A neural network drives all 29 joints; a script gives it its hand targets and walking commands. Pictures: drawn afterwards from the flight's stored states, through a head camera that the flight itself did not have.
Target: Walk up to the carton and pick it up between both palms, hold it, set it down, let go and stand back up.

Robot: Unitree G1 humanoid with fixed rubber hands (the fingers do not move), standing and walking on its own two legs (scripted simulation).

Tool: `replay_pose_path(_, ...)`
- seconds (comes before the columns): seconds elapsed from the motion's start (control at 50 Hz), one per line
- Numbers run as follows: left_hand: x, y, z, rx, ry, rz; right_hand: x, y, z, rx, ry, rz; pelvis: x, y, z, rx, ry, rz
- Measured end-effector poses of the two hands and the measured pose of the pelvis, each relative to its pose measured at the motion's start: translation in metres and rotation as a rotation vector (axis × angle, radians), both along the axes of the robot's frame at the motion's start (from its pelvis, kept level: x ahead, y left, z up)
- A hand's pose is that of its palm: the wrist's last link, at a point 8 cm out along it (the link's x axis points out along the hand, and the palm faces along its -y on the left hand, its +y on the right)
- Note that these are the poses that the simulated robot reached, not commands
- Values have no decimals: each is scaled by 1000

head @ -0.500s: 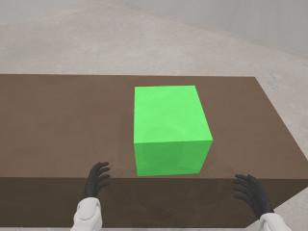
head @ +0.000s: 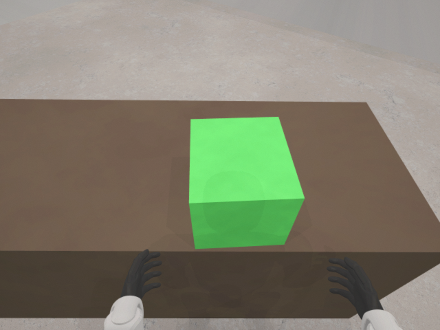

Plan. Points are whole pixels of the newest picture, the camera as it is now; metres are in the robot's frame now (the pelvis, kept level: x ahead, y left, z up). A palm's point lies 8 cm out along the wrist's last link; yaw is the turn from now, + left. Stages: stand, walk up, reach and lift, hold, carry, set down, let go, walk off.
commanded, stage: set down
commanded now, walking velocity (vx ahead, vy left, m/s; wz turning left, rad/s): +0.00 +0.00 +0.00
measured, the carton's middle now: (237, 181) +0.44 -0.02 -0.02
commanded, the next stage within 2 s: let go in 0.18 s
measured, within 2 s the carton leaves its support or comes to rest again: neither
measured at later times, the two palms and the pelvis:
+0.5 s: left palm (129, 313) +0.18 +0.19 -0.08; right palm (365, 317) +0.16 -0.24 -0.06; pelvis +0.00 +0.00 +0.00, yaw +0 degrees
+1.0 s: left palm out of the picture +0.14 +0.25 -0.09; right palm out of the picture +0.10 -0.28 -0.09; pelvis +0.00 -0.01 +0.00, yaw +0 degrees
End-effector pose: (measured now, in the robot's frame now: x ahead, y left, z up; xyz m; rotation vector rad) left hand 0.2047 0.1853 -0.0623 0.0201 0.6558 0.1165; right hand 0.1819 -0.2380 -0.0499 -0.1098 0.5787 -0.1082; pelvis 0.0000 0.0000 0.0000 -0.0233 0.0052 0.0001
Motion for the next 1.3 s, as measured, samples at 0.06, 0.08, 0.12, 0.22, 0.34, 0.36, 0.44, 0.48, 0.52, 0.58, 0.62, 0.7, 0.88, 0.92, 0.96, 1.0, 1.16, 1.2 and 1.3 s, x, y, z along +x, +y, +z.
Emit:
replay_pose_path(0.06, -9, 1, -8, -4, 52, -6, -3, 1, -3, -6, 18, 2, -1, 0, 0, 0, -9, 0)
replay_pose_path(0.08, -11, 1, -9, -3, 61, -5, -3, 2, -3, -9, 22, 5, -1, 0, 0, 0, -10, 0)
replay_pose_path(0.12, -13, 3, -9, 0, 64, -4, -4, 3, -4, -12, 25, 8, -1, 0, 0, 0, -11, 0)
replay_pose_path(0.22, -15, 6, -9, 6, 66, -7, -4, 4, -4, -18, 30, 14, -2, 0, 0, 0, -17, 0)
replay_pose_path(0.34, -25, 6, -17, 1, 126, -19, -9, 3, -8, -35, 59, 19, -3, 0, 0, 0, -29, 1)
replay_pose_path(0.36, -26, 6, -19, 1, 137, -20, -11, 3, -9, -36, 69, 18, -3, 0, 0, 0, -30, 1)
replay_pose_path(0.44, -29, 7, -20, 1, 149, -20, -16, 2, -13, -39, 92, 17, -4, 0, 0, 0, -33, 1)
replay_pose_path(0.48, -28, 7, -19, 2, 146, -20, -18, 2, -14, -42, 99, 18, -4, 0, 0, 0, -33, 1)
replay_pose_path(0.52, -28, 7, -19, 3, 146, -21, -19, 2, -15, -45, 104, 19, -4, 0, 0, 0, -33, 1)
replay_pose_path(0.58, -29, 9, -20, 5, 151, -23, -20, 2, -15, -50, 106, 21, -4, 0, 0, 0, -32, 1)
replay_pose_path(0.62, -29, 9, -20, 8, 151, -23, -20, 2, -15, -52, 103, 23, -4, 0, 0, 0, -32, 1)
replay_pose_path(0.7, -30, 11, -21, 14, 154, -24, -20, 1, -15, -56, 100, 24, -4, 0, 0, 0, -32, 1)
replay_pose_path(0.88, -53, 53, -28, 134, 180, -12, -61, -23, -35, -107, 276, -31, -4, -9, -2, 12, -33, 1)
replay_pose_path(0.92, -57, 59, -29, 151, 194, -11, -71, -28, -37, -114, 302, -36, -4, -10, -2, 14, -33, 1)
replay_pose_path(0.96, -61, 62, -31, 161, 206, -10, -78, -33, -39, -123, 322, -40, -4, -11, -2, 15, -34, 1)
replay_pose_path(1.0, -63, 62, -32, 163, 215, -9, -84, -37, -40, -130, 337, -42, -4, -12, -2, 16, -34, 1)
replay_pose_path(1.16, -71, 63, -37, 159, 245, -6, -90, -43, -40, -144, 354, -44, -5, -12, -2, 16, -34, 1)
replay_pose_path(1.2, -73, 64, -38, 158, 252, -6, -89, -43, -39, -144, 351, -44, -5, -12, -2, 16, -34, 1)
replay_pose_path(1.3, -76, 64, -41, 158, 268, -3, -88, -43, -39, -144, 349, -43, -5, -12, -2, 16, -34, 1)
